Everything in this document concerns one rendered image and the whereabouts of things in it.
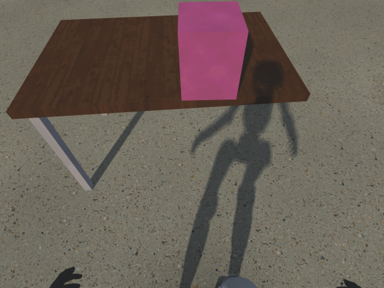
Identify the robot left hand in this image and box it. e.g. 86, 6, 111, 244
49, 267, 82, 288

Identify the carton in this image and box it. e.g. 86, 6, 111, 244
178, 1, 248, 101

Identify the table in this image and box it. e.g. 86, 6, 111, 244
6, 12, 310, 191

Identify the right robot shin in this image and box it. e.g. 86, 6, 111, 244
223, 275, 237, 283

